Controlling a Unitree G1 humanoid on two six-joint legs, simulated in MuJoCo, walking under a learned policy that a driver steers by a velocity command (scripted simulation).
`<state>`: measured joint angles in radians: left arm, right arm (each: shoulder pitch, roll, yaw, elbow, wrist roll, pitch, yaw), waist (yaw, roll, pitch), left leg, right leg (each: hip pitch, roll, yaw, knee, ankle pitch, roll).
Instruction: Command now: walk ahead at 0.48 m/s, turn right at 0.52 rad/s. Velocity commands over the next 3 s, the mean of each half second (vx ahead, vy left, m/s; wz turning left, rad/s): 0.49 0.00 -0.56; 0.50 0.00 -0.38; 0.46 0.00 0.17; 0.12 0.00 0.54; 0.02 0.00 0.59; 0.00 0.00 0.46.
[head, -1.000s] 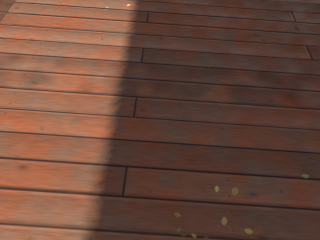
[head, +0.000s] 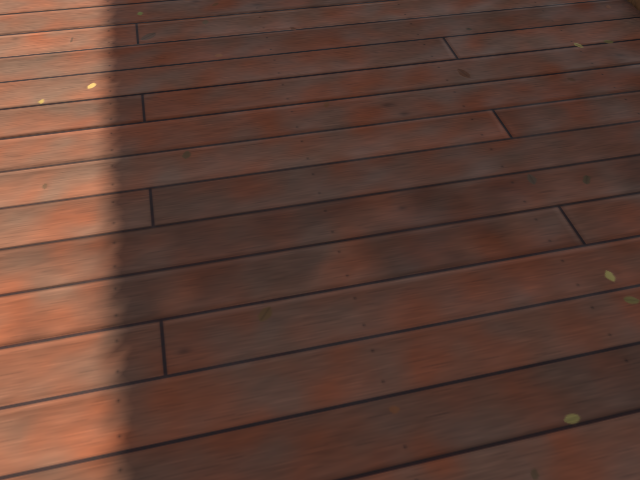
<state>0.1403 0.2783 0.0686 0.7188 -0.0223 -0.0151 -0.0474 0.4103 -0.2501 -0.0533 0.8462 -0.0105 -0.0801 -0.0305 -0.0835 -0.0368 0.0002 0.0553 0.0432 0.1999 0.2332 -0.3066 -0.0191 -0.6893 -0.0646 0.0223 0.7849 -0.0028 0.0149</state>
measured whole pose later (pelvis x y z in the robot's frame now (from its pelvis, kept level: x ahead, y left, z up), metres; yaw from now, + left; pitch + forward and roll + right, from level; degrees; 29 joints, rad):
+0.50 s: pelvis +0.28 -0.07 +0.00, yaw -17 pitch +2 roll +0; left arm 0.33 0.28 0.07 0.74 -0.03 -0.04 0.01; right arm 0.05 -0.29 -0.04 0.66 -0.01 -0.11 0.00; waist 0.08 0.04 0.03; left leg -0.66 0.07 -0.10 0.61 0.06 -0.06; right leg -0.11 0.12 0.14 0.36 -0.26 -0.09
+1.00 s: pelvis +0.53 -0.14 +0.00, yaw -28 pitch +1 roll +2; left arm 0.08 0.27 0.03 0.66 -0.02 -0.05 -0.03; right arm 0.38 -0.29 -0.06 0.83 0.02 -0.08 0.02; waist -0.11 -0.03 0.03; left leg -0.05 -0.02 0.06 0.27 -0.25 0.00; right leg -0.58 -0.07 0.04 0.63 -0.08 -0.01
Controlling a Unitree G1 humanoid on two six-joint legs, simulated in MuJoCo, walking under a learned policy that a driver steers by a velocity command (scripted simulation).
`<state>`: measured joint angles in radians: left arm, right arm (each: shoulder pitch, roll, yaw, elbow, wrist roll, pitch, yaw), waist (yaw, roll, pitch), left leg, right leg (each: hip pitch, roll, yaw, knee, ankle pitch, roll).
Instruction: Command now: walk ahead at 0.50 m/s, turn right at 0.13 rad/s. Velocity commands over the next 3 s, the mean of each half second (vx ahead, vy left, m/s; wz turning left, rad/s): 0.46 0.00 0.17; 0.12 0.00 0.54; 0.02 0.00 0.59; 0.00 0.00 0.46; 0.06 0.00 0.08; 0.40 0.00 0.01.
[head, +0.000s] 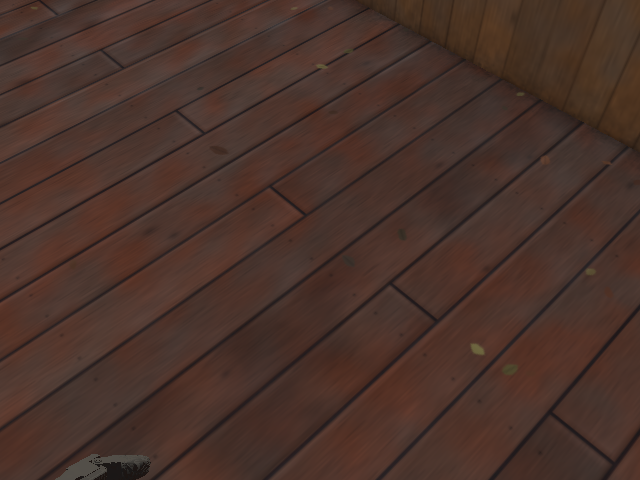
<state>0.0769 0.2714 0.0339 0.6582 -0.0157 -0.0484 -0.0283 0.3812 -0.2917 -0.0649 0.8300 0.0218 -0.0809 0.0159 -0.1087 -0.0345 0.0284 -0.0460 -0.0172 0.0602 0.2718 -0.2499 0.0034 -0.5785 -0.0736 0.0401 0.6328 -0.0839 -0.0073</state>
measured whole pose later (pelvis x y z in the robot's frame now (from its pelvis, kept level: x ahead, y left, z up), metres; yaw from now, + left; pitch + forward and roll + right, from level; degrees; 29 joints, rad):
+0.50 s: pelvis +0.26 -0.04 +0.00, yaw +9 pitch +1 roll -2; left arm 0.32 0.27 0.05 0.84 0.01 -0.07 0.01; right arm 0.13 -0.28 -0.05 0.72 0.01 -0.05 0.04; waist 0.07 0.05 0.03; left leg -0.66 0.07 -0.02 0.65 0.08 0.00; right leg 0.03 0.05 -0.19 0.24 -0.30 -0.04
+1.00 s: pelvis +0.40 -0.02 -0.01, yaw +26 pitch +3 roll +0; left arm 0.13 0.29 0.05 0.73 0.00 0.00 0.03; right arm 0.18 -0.31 -0.08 0.61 0.00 0.05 -0.02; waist -0.03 0.00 0.03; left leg -0.41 -0.14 -0.18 0.51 -0.13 0.05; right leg -0.47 0.01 0.13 0.72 -0.31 0.08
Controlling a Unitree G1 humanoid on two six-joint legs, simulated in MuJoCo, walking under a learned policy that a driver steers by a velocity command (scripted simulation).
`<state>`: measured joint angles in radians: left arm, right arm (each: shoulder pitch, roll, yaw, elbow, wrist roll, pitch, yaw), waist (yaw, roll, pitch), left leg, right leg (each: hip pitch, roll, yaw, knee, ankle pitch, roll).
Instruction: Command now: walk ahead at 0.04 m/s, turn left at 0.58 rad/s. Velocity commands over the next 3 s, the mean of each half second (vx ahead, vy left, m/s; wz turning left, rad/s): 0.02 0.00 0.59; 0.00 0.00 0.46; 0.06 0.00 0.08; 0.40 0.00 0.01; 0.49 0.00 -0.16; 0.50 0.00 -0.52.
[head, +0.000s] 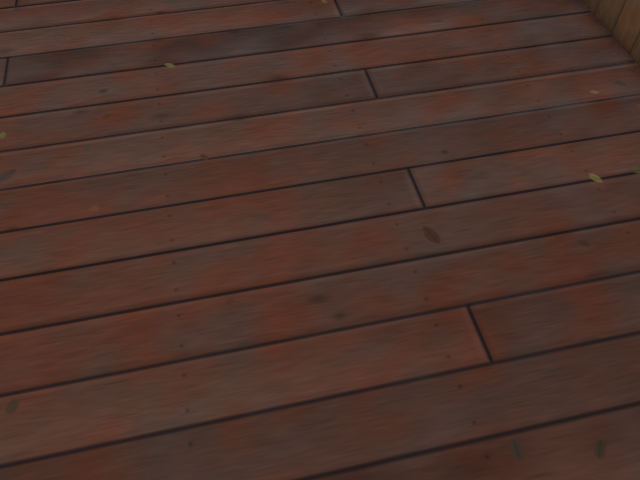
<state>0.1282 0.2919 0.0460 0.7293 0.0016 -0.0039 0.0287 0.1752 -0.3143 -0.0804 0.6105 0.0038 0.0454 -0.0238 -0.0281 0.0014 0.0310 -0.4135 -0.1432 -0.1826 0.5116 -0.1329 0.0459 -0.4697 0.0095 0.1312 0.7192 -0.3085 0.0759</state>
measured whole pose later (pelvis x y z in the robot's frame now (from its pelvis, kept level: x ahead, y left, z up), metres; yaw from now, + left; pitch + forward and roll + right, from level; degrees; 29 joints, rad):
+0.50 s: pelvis +0.00 +0.00 +0.00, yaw +18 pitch +1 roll +0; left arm 0.14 0.31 0.08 0.73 0.00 0.02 0.02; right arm 0.17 -0.30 -0.08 0.58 0.01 0.07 0.01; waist 0.02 -0.03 0.05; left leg -0.30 -0.02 0.01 0.57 -0.29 0.03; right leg -0.35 -0.12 -0.09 0.73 -0.42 0.05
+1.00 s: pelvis +0.01 -0.01 +0.00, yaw +31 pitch +1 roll +0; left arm 0.16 0.26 0.05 0.71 0.03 -0.02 0.00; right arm 0.15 -0.29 -0.05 0.64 -0.01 0.04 -0.02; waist 0.00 0.04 0.03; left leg -0.34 -0.08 -0.15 0.68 -0.44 -0.02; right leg -0.26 0.02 0.02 0.51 -0.26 -0.01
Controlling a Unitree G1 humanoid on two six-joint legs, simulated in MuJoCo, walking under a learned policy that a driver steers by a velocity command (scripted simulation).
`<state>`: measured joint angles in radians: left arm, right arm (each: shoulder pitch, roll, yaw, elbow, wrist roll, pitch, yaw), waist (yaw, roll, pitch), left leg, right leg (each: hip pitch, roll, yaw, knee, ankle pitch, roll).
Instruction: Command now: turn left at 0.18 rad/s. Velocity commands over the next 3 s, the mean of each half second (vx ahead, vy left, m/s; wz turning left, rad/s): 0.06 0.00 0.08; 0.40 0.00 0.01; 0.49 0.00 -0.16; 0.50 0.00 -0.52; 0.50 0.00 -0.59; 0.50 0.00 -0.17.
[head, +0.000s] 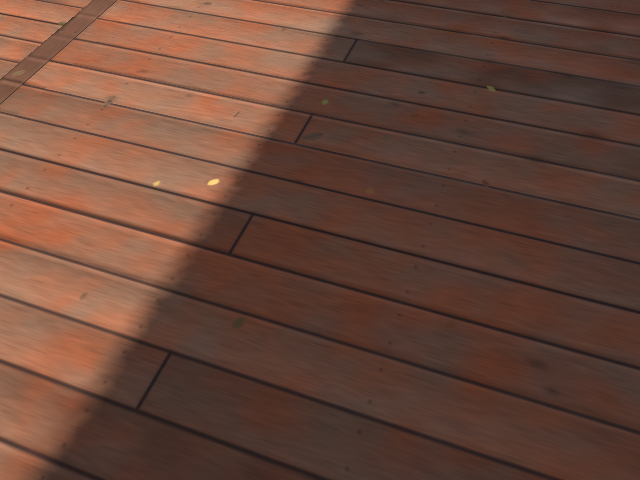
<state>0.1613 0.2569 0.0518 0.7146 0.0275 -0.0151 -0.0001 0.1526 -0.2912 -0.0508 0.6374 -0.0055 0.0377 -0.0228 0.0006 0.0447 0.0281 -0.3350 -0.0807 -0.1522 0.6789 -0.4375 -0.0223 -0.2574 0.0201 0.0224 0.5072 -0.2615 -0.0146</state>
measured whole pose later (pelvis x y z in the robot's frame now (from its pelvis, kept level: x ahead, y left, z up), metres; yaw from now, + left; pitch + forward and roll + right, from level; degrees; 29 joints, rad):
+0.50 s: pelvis +0.01 +0.01 -0.01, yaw +0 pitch -1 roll +0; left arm 0.24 0.27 0.04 0.79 -0.02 -0.04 0.00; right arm 0.30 -0.24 -0.03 0.77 0.01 0.00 -0.02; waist 0.00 0.00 -0.01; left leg -0.20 0.00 -0.08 0.59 -0.39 0.00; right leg -0.27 0.01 -0.01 0.66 -0.43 -0.04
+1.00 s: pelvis +0.23 +0.05 -0.02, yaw +0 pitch +2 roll +0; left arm 0.48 0.29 0.04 0.88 -0.01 -0.04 0.01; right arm 0.00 -0.26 -0.03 0.64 0.02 -0.09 0.04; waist 0.08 -0.01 0.04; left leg -0.49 -0.01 0.04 0.57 -0.11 0.07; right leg 0.03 -0.03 0.03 0.59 -0.51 0.00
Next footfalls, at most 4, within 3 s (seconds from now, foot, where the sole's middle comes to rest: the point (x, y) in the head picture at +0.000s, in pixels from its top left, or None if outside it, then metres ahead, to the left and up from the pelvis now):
0.16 left None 0.02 0.15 -0.77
0.98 left None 0.38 0.15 -0.77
1.52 right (391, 390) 0.68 -0.09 -0.77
2.00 left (331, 277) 1.00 0.04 -0.77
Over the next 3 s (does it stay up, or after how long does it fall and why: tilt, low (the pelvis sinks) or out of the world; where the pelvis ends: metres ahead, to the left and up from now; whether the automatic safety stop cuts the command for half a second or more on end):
stays up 1.24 -0.34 0.00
